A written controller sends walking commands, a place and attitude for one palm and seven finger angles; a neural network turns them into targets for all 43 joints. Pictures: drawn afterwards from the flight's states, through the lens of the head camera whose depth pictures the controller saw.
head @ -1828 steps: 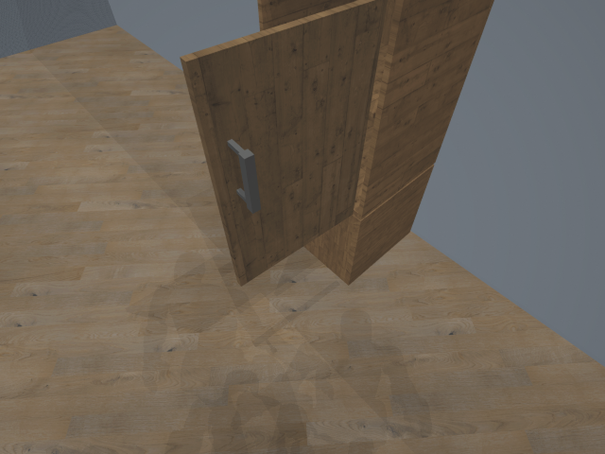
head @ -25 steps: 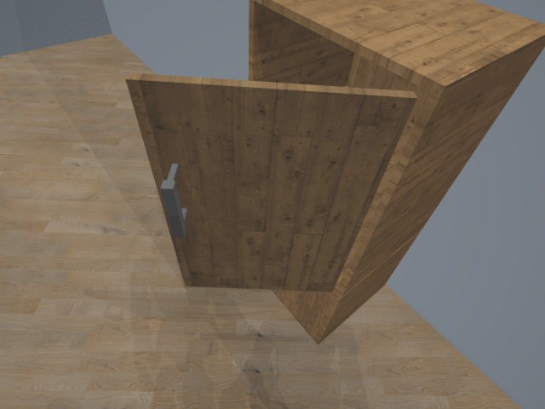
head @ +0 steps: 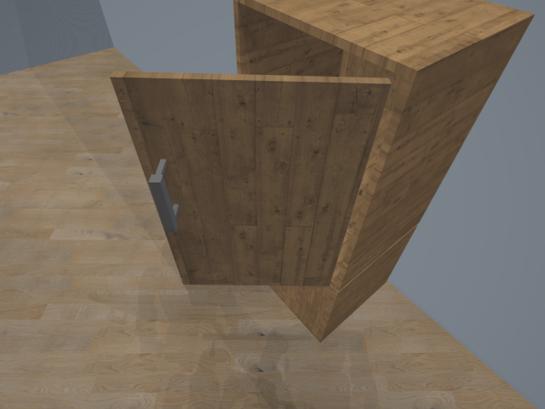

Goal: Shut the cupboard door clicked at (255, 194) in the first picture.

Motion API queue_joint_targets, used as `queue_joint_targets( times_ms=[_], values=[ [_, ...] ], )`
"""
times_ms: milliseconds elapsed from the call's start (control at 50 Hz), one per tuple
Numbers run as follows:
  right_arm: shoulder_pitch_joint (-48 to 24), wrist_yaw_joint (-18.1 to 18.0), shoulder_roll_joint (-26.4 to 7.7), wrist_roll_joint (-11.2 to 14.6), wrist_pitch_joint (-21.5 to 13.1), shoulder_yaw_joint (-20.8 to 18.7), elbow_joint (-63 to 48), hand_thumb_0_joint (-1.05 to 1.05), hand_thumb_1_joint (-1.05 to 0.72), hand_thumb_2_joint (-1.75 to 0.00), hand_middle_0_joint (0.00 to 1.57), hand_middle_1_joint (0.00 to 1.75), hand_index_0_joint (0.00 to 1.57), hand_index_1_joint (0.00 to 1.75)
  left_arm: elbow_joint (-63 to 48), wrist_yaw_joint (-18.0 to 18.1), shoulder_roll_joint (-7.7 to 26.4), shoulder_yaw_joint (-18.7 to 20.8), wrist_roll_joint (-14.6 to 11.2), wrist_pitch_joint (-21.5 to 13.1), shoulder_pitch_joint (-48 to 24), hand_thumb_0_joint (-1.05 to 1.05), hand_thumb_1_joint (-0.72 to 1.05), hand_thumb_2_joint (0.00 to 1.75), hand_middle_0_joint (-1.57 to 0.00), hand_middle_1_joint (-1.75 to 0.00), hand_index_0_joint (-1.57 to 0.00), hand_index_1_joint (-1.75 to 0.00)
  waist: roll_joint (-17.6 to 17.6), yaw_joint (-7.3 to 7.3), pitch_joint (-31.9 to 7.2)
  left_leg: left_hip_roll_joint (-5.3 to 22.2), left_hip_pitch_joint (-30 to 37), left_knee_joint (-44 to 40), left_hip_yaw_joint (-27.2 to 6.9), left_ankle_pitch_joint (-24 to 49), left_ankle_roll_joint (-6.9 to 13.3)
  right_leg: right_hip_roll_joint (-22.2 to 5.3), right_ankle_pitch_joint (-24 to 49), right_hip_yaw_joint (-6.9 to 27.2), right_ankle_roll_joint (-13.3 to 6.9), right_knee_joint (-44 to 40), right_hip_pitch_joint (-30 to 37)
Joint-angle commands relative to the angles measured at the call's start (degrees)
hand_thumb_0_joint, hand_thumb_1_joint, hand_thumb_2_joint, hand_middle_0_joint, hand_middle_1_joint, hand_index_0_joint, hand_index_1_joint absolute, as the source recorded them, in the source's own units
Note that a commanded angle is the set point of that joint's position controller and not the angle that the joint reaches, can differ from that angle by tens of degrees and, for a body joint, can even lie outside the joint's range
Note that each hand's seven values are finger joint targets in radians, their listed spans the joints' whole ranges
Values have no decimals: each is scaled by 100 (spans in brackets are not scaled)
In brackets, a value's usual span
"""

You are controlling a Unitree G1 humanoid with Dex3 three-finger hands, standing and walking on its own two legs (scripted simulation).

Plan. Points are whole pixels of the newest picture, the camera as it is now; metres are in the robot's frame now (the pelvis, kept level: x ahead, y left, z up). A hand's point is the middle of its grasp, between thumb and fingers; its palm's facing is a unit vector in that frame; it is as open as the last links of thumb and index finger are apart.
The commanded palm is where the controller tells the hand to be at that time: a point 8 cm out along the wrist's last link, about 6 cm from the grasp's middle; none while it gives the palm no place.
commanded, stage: look again from close up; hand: left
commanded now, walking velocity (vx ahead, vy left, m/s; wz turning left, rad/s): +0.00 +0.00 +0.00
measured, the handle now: (167, 197) +0.45 +0.23 +0.04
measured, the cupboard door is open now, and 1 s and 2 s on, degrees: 50 50 50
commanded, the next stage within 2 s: raise the hand and make a fist in 0.18 s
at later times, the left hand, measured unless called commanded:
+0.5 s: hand (148, 372) +0.17 +0.18 -0.01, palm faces +0.22 -0.98 -0.02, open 7.1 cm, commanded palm +0.09 +0.23 -0.05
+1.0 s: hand (158, 382) +0.16 +0.17 -0.03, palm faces +0.03 -1.00 -0.02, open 4.7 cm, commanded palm +0.12 +0.23 -0.02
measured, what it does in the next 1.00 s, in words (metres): lowers itself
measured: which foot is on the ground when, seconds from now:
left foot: down 0.00-1.00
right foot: down 0.00-1.00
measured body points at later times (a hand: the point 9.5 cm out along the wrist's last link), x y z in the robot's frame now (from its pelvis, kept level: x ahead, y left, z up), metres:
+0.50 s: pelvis -0.04 +0.01 -0.03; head -0.04 +0.01 +0.42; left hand +0.15 +0.24 -0.01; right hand +0.09 -0.24 -0.12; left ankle +0.01 +0.10 -0.73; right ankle +0.01 -0.12 -0.73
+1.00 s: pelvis -0.02 -0.02 -0.09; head +0.04 -0.01 +0.35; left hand +0.16 +0.23 -0.03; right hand +0.21 -0.20 -0.16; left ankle +0.01 +0.10 -0.73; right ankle +0.01 -0.13 -0.73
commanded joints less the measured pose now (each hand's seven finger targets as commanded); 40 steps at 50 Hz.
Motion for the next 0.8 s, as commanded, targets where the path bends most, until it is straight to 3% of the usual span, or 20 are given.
queue_joint_targets(
  times_ms=[0, 240, 260, 280, 300, 320, 340, 360, 380, 400, 420, 460, 500, 520, 540, 580, 620, 680, 720, 780],
  values=[
    [113, -20, -531, -2, -109, -66, -179, 0, -90, -90, 20, 30, 20, 30, -223, 51, 731, 137, -12, -109, 305, 0, 90, 90, -20, -30, -20, -30, -92, -27, 84, 395, 70, -575, -554, 624, -36, -468, 543, 600, -240, -804, -303],
    [230, -16, -524, 12, -95, -59, 5, 0, -90, -90, 20, 30, 20, 30, -89, 45, 599, 124, 10, -72, 420, 0, 90, 90, -20, -30, -20, -30, 52, -23, 190, 471, -106, -959, -684, -18, -18, -392, 69, 469, -184, -950, -302],
    [46, -28, -710, 33, -161, -7, -352, 0, -90, -90, 20, 30, 20, 30, 192, 206, 648, 93, 59, -99, 723, 0, 90, 90, -20, -30, -20, -30, 185, 103, 193, 626, -207, -74, -417, 461, -165, -553, 961, 568, -224, -789, -224],
    [327, -573, -1907, 81, -1205, -169, -2250, 0, -90, -90, 20, 30, 20, 30, -9763, 206, 3887, 2304, -705, -1626, -4554, 0, 90, 90, -20, -30, -20, -30, 615, -934, -2382, 321, 1436, -265, -588, 1287, -54, 152, 1423, 100, -295, 141, 187],
    [22, -599, -958, 392, -1635, 133, -2265, 0, -90, -90, 20, 30, 20, 30, -7875, 261, 1021, 215, -815, -1142, -307, 0, 90, 90, -22, -32, -22, -32, 2057, 10, -3131, 316, 1657, -487, -757, 1498, -253, 338, 306, -244, -329, 387, -383],
    [-135, -535, -889, 352, -1872, 102, -2135, 0, -90, -90, 20, 30, 20, 30, -6908, 375, -141, -171, -1045, -269, 1110, 0, 90, 90, -24, -34, -24, -34, 1623, -11, -2026, 470, 730, -840, -1002, 826, -503, 388, -271, -430, -254, 662, -549],
    [-39, -444, -931, 478, -2044, 132, -2038, 0, -90, -90, 20, 30, 20, 30, -6402, 428, -395, -474, -1057, -235, 597, 0, 90, 90, -25, -36, -25, -36, 765, -338, -326, 298, -440, -901, -1111, -609, -353, 348, -363, -388, -206, 579, -1125],
    [-26, -374, -1085, 383, -2175, 15, -2281, 0, -90, -90, 20, 30, 20, 30, -6498, 433, -271, -294, -1051, -552, 215, 0, 90, 90, -27, -38, -27, -38, 547, -418, 392, 150, -950, -670, -1190, -1346, -264, 307, -490, -350, -206, 253, -1390],
    [7, -312, -1145, 266, -2261, -27, -2411, 0, -90, -90, 20, 30, 20, 30, -6067, 403, -24, 26, -978, -888, 384, 0, 90, 90, -29, -40, -29, -40, 87, -445, 557, 16, -1330, -327, -1186, -1598, -247, 293, -874, -338, -204, 244, -1783],
    [-3, -227, -1153, 185, -2289, -89, -2517, 0, -90, -90, 20, 30, 20, 30, -5553, 258, -116, 142, -1006, -1311, 765, 0, 90, 90, -31, -42, -31, -42, -599, -366, 490, -31, -1727, 61, -1171, -1704, -276, 328, -1287, -406, -205, 503, -2208],
    [-77, -118, -1131, 170, -2317, -160, -2723, 0, -90, -90, 20, 30, 20, 30, -5165, 0, -137, 267, -1042, -1768, 1311, 0, 90, 90, -33, -44, -33, -44, -642, -103, 250, -105, -1948, 429, -1027, -1575, -330, 332, -1454, -389, -255, 770, -2364],
    [-196, 76, -1059, 35, -2292, -240, -2998, 0, -90, -90, 20, 30, 20, 30, -4857, -672, -190, 439, -1281, -2836, 1851, 0, 90, 90, -36, -48, -36, -48, -1206, 177, -303, -169, -2640, 1340, -719, -1375, -371, 310, -2017, -248, -302, 1369, -2868],
    [-354, 198, -1144, -7, -2163, -346, -3345, 0, -90, -90, 20, 30, 20, 30, -4948, -1420, 225, 720, -1340, -3790, 1848, 0, 90, 90, -40, -52, -40, -52, -1016, 272, -623, -197, -3328, 2074, -583, -1422, -328, 243, -2284, 46, -384, 1938, -3185],
    [-372, 223, -1159, 45, -2058, -402, -3539, 0, -90, -90, 20, 30, 20, 30, -4832, -1571, 645, 1157, -1309, -3834, 2054, 0, 90, 90, -42, -54, -42, -54, -430, 468, -778, -222, -3464, 2169, -552, -1486, -274, 231, -2249, 232, -432, 2093, -3130],
    [-531, 224, -1188, 103, -1982, -359, -3868, 0, -90, -90, 20, 30, 20, 30, -5244, -1687, 679, 1079, -1368, -3696, 1996, 0, 90, 90, -44, -56, -44, -56, -76, 541, -1055, -250, -3507, 2105, -571, -1786, -229, 224, -2311, 266, -419, 2246, -3119],
    [-656, 134, -1200, 240, -1825, -293, -4320, 0, -90, -90, 20, 30, 20, 30, -6138, -1694, 700, 1002, -1556, -3220, 1595, 0, 90, 90, -47, -60, -47, -60, 346, 519, -1276, -239, -3473, 1818, -759, -2602, -181, 257, -2513, 265, -388, 2374, -3188],
    [-563, -28, -1148, 270, -1743, -254, -4436, 0, -90, -90, 20, 30, 20, 30, -7064, -1481, 948, 1186, -1674, -2957, 1134, 0, 90, 90, -51, -64, -51, -64, 331, 398, -1506, -162, -3537, 1910, -913, -2779, -128, 322, -2546, 350, -349, 2403, -3307],
    [-328, -186, -1049, 246, -1810, -175, -4435, 0, -90, -90, 20, 30, 20, 30, -8634, -1195, 876, 850, -1642, -3175, 513, 0, 90, 90, -57, -70, -57, -70, 708, 74, -1850, -99, -3209, 2324, -975, -2271, -35, 355, -2273, 474, -355, 2379, -3450],
    [-179, -268, -1066, 201, -1877, -111, -4253, 0, -90, -90, 20, 30, 20, 30, -8948, -1219, 780, 523, -1581, -3361, 78, 0, 90, 90, -60, -74, -60, -74, 577, -205, -1815, -57, -3202, 2616, -1036, -1939, 20, 431, -1926, 379, -334, 2539, -3702],
    [-72, -348, -1112, 211, -1912, -108, -4011, 0, -90, -90, 20, 30, 20, 30, -8259, -1533, 733, 463, -1603, -3256, 393, 0, 90, 90, -66, -80, -66, -80, 422, -324, -1623, -35, -3425, 2955, -989, -1565, 25, 442, -1777, 385, -307, 2484, -3786]
  ],
)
